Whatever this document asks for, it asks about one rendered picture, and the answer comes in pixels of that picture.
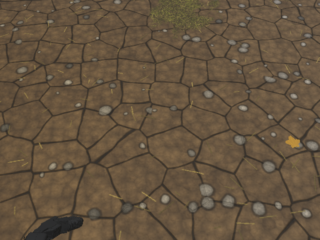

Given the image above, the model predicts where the left robot hand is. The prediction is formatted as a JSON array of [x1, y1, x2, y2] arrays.
[[24, 216, 84, 240]]

